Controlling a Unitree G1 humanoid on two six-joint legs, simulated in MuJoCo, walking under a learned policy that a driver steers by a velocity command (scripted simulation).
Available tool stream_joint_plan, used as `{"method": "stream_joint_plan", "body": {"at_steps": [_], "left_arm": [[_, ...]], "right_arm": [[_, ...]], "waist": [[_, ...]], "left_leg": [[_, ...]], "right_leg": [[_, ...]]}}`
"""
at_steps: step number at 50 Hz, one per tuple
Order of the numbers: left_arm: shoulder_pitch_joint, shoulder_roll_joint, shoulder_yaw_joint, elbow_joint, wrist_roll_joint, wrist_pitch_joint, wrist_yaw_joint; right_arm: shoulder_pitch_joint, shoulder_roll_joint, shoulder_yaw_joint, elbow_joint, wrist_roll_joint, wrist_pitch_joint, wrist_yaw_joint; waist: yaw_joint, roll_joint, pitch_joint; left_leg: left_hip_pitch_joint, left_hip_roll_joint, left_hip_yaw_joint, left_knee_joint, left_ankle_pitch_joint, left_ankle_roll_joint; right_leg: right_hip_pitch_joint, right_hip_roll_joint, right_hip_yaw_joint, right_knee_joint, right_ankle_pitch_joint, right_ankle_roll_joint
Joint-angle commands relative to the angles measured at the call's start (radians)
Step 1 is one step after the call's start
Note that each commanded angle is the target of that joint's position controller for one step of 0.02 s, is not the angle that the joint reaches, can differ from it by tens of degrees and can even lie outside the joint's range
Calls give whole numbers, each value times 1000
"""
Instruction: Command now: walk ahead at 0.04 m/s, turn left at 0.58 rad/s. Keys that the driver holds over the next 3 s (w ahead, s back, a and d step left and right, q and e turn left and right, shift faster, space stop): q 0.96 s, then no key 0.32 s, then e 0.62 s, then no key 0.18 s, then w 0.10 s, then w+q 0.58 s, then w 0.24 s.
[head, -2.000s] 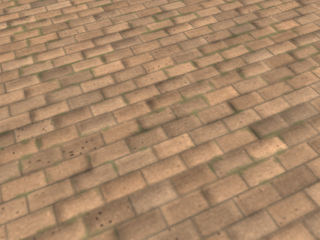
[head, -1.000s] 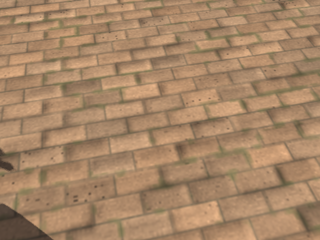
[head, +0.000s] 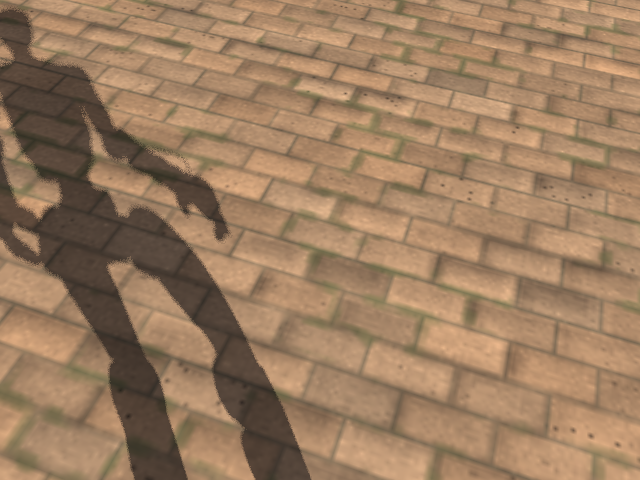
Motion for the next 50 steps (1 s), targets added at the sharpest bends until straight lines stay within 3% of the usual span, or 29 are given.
{"method": "stream_joint_plan", "body": {"at_steps": [1, 2, 3, 4, 5, 7, 10, 17, 21, 23, 24, 25, 26, 27, 28, 29, 31, 32, 37, 40, 43, 45, 46, 47, 48, 49, 50], "left_arm": [[85, 64, 28, -57, 10, 19, -11], [-29, 78, 23, -117, 2, 37, 5], [-63, 97, 27, -113, -4, 47, 9], [-47, 90, 29, -103, -17, 44, 6], [-24, 96, 32, -85, -18, 35, 6], [15, 114, 40, -62, 3, 32, 2], [-9, 92, 36, -75, -6, 39, -1], [-72, 81, 24, -113, -13, 35, 9], [-40, 85, 20, -121, -26, 22, 16], [25, 77, 17, -108, -27, 11, 25], [63, 93, 21, -99, -20, 3, 34], [59, 176, 35, -109, -4, -2, 43], [-30, 265, 52, -141, 0, 4, 37], [-18, 217, 47, -141, 5, 7, 29], [-65, 143, 25, -148, -4, 4, 24], [-112, 112, 16, -156, -5, 4, 22], [-127, 106, 14, -164, -5, 0, 30], [-101, 106, 15, -159, -5, -1, 30], [14, 138, 33, -119, -5, -3, 28], [-2, 156, 40, -114, -1, -3, 15], [-4, 181, 49, -103, 0, 1, 2], [-20, 189, 51, -97, -14, 6, -2], [-9, 184, 51, -88, -19, 9, -3], [25, 146, 43, -92, -14, 14, -8], [-25, 68, 17, -176, -6, 22, -6], [-73, 114, 24, -163, -2, 37, 9], [-65, 116, 26, -148, -16, 44, 6]], "right_arm": [[98, -207, -48, -53, -12, -40, -27], [130, -305, -81, -62, -7, -36, -35], [144, -251, -72, -43, -4, -32, -39], [85, -210, -58, -48, 2, -29, -43], [22, -186, -52, -59, 3, -26, -45], [-6, -149, -42, -73, 14, -29, -47], [45, -161, -48, -61, 15, -37, -42], [89, -191, -65, -54, 0, -28, -38], [53, -199, -72, -57, -2, -22, -28], [7, -193, -72, -60, 8, -19, -26], [-9, -175, -67, -64, 19, -20, -31], [32, -108, -52, -71, 24, -24, -35], [61, -111, -55, -77, 13, -25, -43], [41, -183, -72, -67, -20, -23, -43], [53, -186, -80, -45, -15, -19, -34], [83, -174, -79, -23, -9, -12, -26], [113, -159, -74, -7, -1, -1, -6], [97, -153, -70, -9, 4, 1, -2], [-1, -117, -50, -44, 8, 12, 4], [-22, -99, -36, -60, 15, 13, 9], [-17, -106, -33, -70, 23, 7, 7], [20, -101, -31, -63, 15, -3, 1], [47, -112, -32, -54, 2, -14, -8], [76, -189, -49, -54, -15, -29, -20], [100, -344, -84, -71, 2, -34, -23], [170, -294, -85, -51, 12, -35, -25], [120, -229, -60, -47, 14, -33, -30]], "waist": [[-9, 303, -85], [-71, 312, -38], [-67, 185, -30], [-30, 166, -19], [0, 149, -27], [8, 151, -83], [-11, 108, -105], [-50, 132, -89], [-31, 144, -104], [15, 134, -104], [37, 104, -102], [9, -77, -107], [-16, -249, -57], [-7, -155, -41], [-38, -93, -23], [-61, -78, -7], [-60, -130, -28], [-42, -124, -33], [26, -136, -54], [27, -159, -63], [23, -184, -79], [-13, -160, -88], [-37, -107, -93], [-44, 96, -100], [-39, 330, -68], [-108, 185, -113], [-67, 148, -75]], "left_leg": [[232, 276, -430, -338, 251, 89], [135, 376, -577, -345, 448, 239], [143, 318, -482, -326, 451, 248], [118, 253, -402, -324, 427, 222], [124, 190, -348, -320, 399, 188], [158, 147, -306, -294, 504, 185], [206, 151, -343, -286, 500, 199], [180, 148, -471, -271, 360, 220], [125, 123, -541, -244, 418, 190], [65, 81, -551, -217, 375, 138], [-11, 36, -528, -180, 261, 85], [-125, -63, -402, -18, -10, 19], [-268, -230, -168, 177, -228, -17], [-229, -134, -175, 365, -228, -26], [-200, -125, -182, 440, -171, -27], [-190, -120, -169, 501, -114, -35], [-222, -112, -134, 555, -67, -60], [-234, -106, -118, 542, -64, -72], [-249, -62, -76, 367, -104, -94], [-128, -42, -28, 219, -133, -74], [-27, -50, 19, 94, -130, -46], [73, -63, 37, -82, -22, -20], [164, -64, 8, -218, 102, -4], [285, 89, -243, -350, 160, 33], [299, 360, -612, -332, 579, 191], [299, 362, -541, -292, 630, 277], [258, 302, -446, -292, 595, 267]], "right_leg": [[-202, -45, 21, 286, -317, 39], [-324, 85, 159, 422, -421, 57], [-328, 55, 239, 499, -351, 58], [-313, 52, 264, 502, -261, 51], [-296, 50, 274, 484, -193, 48], [-263, 71, 261, 527, -141, 50], [-275, 79, 276, 485, -140, 59], [-201, 115, 296, 270, -187, 41], [-62, 156, 297, 129, -198, 14], [77, 169, 292, -66, -108, -2], [185, 128, 318, -209, -33, -13], [266, -94, 523, -327, -122, -61], [196, -293, 761, -377, -48, -175], [108, -309, 718, -344, 49, -234], [71, -242, 618, -326, 102, -222], [59, -172, 510, -311, 147, -191], [132, -112, 397, -280, 264, -171], [166, -108, 370, -268, 307, -174], [312, -167, 338, -225, 413, -205], [260, -175, 284, -200, 433, -196], [226, -189, 256, -154, 474, -181], [182, -182, 218, -78, 427, -140], [117, -166, 182, -4, 333, -86], [-48, -95, 105, 207, 90, -14], [-303, 93, 101, 366, -407, 48], [-291, 69, 242, 508, -419, 46], [-288, 57, 267, 543, -344, 39]]}}
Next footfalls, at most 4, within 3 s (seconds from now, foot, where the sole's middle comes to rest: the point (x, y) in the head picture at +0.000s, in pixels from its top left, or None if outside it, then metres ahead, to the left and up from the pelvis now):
0.50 right None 0.07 -0.09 -0.77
0.94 left None -0.04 0.09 -0.77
1.38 right None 0.08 -0.06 -0.77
1.88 right None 0.05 -0.10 -0.76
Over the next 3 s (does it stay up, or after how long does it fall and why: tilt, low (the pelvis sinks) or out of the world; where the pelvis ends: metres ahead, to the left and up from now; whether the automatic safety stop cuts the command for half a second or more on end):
stays up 0.30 0.13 0.00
